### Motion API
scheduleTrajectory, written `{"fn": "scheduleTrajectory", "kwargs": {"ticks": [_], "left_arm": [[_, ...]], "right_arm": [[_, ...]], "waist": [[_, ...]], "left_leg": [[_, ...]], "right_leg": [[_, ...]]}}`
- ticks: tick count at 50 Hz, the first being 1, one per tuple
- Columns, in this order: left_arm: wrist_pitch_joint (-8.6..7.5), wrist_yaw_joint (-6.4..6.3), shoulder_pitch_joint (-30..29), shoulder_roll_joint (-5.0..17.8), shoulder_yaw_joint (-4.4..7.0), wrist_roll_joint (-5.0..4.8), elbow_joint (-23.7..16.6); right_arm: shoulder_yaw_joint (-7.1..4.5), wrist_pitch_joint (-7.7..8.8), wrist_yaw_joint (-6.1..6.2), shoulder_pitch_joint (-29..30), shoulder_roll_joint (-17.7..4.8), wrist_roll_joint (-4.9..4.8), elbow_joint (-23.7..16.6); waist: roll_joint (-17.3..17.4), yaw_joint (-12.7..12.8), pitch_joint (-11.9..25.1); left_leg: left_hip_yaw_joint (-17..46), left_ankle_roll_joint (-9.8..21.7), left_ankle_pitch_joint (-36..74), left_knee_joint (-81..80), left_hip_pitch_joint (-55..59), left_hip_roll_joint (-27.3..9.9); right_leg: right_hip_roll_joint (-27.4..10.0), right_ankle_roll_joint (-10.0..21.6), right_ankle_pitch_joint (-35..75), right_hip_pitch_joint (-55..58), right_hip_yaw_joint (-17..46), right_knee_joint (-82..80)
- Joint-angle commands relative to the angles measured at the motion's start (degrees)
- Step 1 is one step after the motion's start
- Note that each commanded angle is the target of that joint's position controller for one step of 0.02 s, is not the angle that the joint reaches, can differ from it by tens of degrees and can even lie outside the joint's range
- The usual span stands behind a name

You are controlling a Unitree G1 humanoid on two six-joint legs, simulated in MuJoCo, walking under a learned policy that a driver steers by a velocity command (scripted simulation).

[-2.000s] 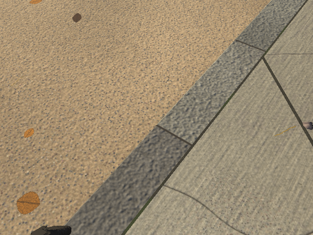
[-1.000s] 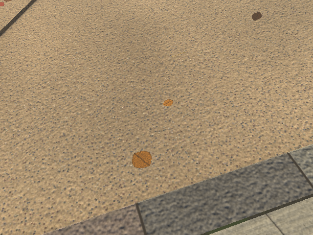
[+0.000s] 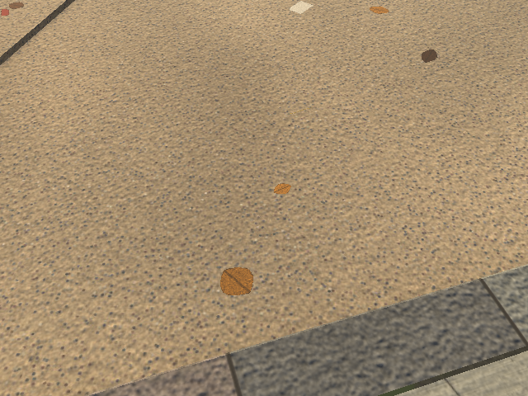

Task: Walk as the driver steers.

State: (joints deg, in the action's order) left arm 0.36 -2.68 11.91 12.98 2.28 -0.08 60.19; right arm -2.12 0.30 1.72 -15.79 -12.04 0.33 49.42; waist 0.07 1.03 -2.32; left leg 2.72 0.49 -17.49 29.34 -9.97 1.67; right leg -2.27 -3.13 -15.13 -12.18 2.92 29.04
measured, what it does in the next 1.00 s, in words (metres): walks ahead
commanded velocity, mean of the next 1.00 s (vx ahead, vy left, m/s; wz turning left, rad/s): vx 0.21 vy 0.00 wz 0.00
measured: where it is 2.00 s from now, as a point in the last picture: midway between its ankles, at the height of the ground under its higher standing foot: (287, 297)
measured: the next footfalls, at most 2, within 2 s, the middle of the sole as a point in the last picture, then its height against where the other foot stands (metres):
left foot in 1.06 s outside the picture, level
right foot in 1.60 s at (332, 332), level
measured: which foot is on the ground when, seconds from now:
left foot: down 0.00-0.58, up 0.60-1.00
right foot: down 0.00-1.00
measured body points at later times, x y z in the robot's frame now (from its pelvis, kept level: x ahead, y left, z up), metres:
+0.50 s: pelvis +0.01 -0.01 +0.00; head +0.01 -0.01 +0.45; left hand +0.01 +0.24 -0.16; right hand +0.01 -0.26 -0.15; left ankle -0.02 +0.12 -0.73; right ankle +0.00 -0.14 -0.73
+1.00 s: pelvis +0.20 -0.02 -0.01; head +0.24 -0.02 +0.44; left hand +0.06 +0.21 -0.14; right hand +0.45 -0.22 -0.10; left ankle +0.39 +0.11 -0.71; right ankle +0.01 -0.13 -0.74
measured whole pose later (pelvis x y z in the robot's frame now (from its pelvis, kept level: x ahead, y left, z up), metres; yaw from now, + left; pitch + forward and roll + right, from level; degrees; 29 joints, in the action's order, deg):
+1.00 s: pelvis +0.20 -0.02 -0.01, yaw +0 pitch +2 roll +0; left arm -4.2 -1.2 31.6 10.9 1.0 -0.6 62.3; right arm -1.6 5.0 -2.8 3.3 -12.6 -1.9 47.5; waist 1.1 6.0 -2.0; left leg -2.2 3.2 -0.5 32.0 -34.8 -2.1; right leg 0.3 0.6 -21.5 10.9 -0.9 8.7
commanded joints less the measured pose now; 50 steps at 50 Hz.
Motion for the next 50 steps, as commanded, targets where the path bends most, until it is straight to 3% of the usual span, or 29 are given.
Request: {"fn": "scheduleTrajectory", "kwargs": {"ticks": [1,18,20,22,24,25,27,28,29,30,31,32,33,34,35,36,37,39,42,47,49,50], "left_arm": [[-0.3,-0.31,1.46,6.1,1.07,-0.01,-0.63],[-0.1,-0.55,3.97,4.24,0.4,-0.05,2.69],[0.03,-0.65,5.37,3.31,0.19,-0.39,3.5],[-0.5,-0.69,4.22,3.57,0.32,-0.67,2.4],[-2.41,0.12,2.57,1.14,-0.25,-0.85,0.79],[-3.44,0.71,2.26,0.92,-0.32,-1.02,0.29],[-4.92,1.74,4.83,0.74,-0.27,-1.75,0.39],[-5.4,2.02,9.8,0.41,-0.15,-1.85,2.09],[-5.57,2.11,14.89,1.38,0.42,-1.29,4.33],[-5.63,2.05,22.27,5.09,1.54,-0.74,6.11],[-6.22,2.99,28.04,13.32,3.15,-0.54,6.3],[-7.01,3.22,23.52,9.67,1.83,0.38,5.13],[-7.43,3.19,18.93,6.53,1.01,0.01,3.26],[-7.53,3.44,16.16,5.56,0.61,-0.27,2.0],[-7.35,3.62,14.76,4.96,0.26,-0.5,1.29],[-6.9,3.59,15.41,2.96,-0.41,-0.25,1.27],[-6.44,3.37,17.36,1.88,-0.79,0.04,1.62],[-5.74,2.62,20.09,2.86,-0.88,0.3,1.78],[-5.15,1.59,19.99,5.28,-0.69,0.58,0.55],[-5.18,1.12,21.79,6.96,0.1,-0.78,0.87],[-4.9,1.12,20.55,7.52,0.6,-0.91,0.62],[-4.66,1.16,19.89,8.16,0.9,-0.67,0.34]], "right_arm": [[-1.17,0.59,0.3,-1.91,-5.57,-0.08,-0.99],[-0.28,0.4,0.59,-4.13,-4.43,-0.34,6.17],[-0.44,0.04,0.86,-5.37,-4.83,-0.65,7.29],[-1.17,0.04,1.09,-5.62,-7.37,-1.29,6.84],[-2.11,1.14,0.79,-8.26,-10.17,-1.96,7.22],[-2.49,1.65,0.66,-8.11,-10.91,-2.2,7.21],[-2.16,2.21,0.28,-3.31,-9.78,-2.36,5.65],[-1.92,2.1,0.03,0.58,-9.19,-2.83,4.54],[-1.62,2.17,-0.09,2.66,-8.0,-2.82,3.65],[-0.63,2.69,-0.43,3.46,-4.31,-2.08,3.03],[-0.46,3.78,-0.09,3.77,-2.76,-2.4,0.47],[-0.95,4.61,-0.16,3.8,-5.08,-3.23,0.6],[-0.93,5.16,-0.75,2.88,-5.1,-3.58,1.15],[-0.99,5.51,-1.16,1.92,-4.9,-3.11,2.28],[-1.53,5.81,-1.27,3.24,-6.06,-2.59,2.17],[-1.98,5.89,-1.6,4.7,-6.8,-2.1,1.99],[-2.04,5.79,-2.03,5.4,-6.23,-1.91,2.0],[-1.57,5.33,-2.59,8.48,-4.05,-1.73,1.03],[-0.36,5.15,-2.99,17.1,-1.87,-1.8,-2.35],[-0.02,5.27,-4.26,23.73,-3.69,-2.44,-5.54],[-0.52,5.59,-4.77,24.3,-5.31,-2.45,-6.42],[-1.13,5.8,-5.05,22.53,-6.72,-2.32,-6.39]], "waist": [[0.16,0.0,0.02],[0.08,-0.31,-1.23],[1.28,-0.58,-0.84],[4.08,-1.42,-5.02],[10.18,-2.6,-7.04],[11.53,-2.59,-7.97],[10.45,0.47,-8.9],[9.17,3.55,-8.4],[5.52,5.21,-7.26],[-5.75,7.03,-3.13],[-19.64,7.4,-1.2],[-11.98,4.52,-3.86],[-7.4,2.49,-6.81],[-5.56,1.48,-6.36],[-4.6,1.14,-6.52],[-5.21,1.42,-5.75],[-6.08,1.86,-4.6],[-5.82,2.53,-3.96],[-4.93,3.66,-5.71],[-5.95,3.22,-8.02],[-5.63,1.54,-7.0],[-6.19,-0.1,-4.62]], "left_leg": [[1.78,0.74,10.18,-6.17,-3.18,-2.16],[0.83,0.45,8.37,-6.95,-3.59,-1.72],[0.82,1.51,-8.59,-8.18,-4.02,-0.96],[6.01,4.87,-27.19,-11.37,-7.74,-4.08],[18.08,9.74,-33.66,-17.38,-6.46,-12.47],[23.39,12.12,-32.89,-19.47,-8.15,-16.13],[22.22,11.99,-27.98,-18.7,-11.11,-16.42],[17.16,9.71,-24.3,-15.83,-15.4,-13.35],[11.1,7.3,-17.2,-8.99,-18.68,-8.82],[1.92,3.71,-8.87,9.72,-23.78,-2.84],[-2.45,2.0,-13.14,24.42,-33.48,2.44],[2.7,2.8,-13.61,35.14,-36.83,-0.8],[3.75,3.92,-7.97,39.17,-39.51,-3.41],[2.59,4.55,-2.68,38.91,-39.29,-5.32],[1.72,4.61,1.49,36.27,-39.56,-6.72],[0.67,4.26,4.58,33.61,-37.66,-7.73],[-0.82,3.63,6.48,31.73,-36.34,-7.72],[-2.95,2.0,9.09,27.26,-36.42,-7.36],[-4.74,0.32,14.71,14.42,-32.58,-5.85],[-4.83,1.79,19.08,4.08,-26.73,-4.37],[-4.78,3.59,17.06,1.41,-24.85,-3.78],[-5.44,4.57,16.09,0.84,-20.58,-2.35]], "right_leg": [[0.24,1.04,8.68,1.65,-0.61,-3.66],[0.95,1.33,7.51,1.0,-1.3,-4.33],[3.35,1.94,-5.68,-0.01,-3.9,-2.26],[4.74,3.43,-18.66,-6.28,-5.33,2.47],[4.54,3.88,-13.05,-11.65,-6.74,11.51],[2.76,4.73,-10.45,-11.72,-5.1,15.39],[1.24,7.26,-11.93,-7.88,-4.33,10.73],[1.8,8.25,-9.13,1.31,-5.13,1.44],[2.59,7.66,-4.27,9.21,-4.06,-3.23],[-6.18,9.25,-7.75,17.42,9.82,-9.68],[-18.74,17.24,-15.88,21.14,35.29,-19.78],[-21.54,19.34,-19.12,17.41,40.54,-21.23],[-19.68,17.87,-17.78,15.87,33.97,-20.65],[-16.49,15.72,-14.28,15.44,26.78,-20.83],[-14.58,13.98,-7.67,15.69,21.38,-21.24],[-12.15,12.44,-0.32,15.55,15.91,-21.43],[-10.45,11.89,6.03,16.07,12.08,-21.31],[-9.44,12.42,15.3,16.58,7.89,-21.09],[-8.49,12.66,16.91,11.62,4.29,-22.83],[-11.12,12.85,18.21,11.77,2.22,-23.86],[-12.29,11.74,25.08,15.67,1.19,-20.86],[-12.58,11.01,34.67,17.21,0.68,-17.5]]}}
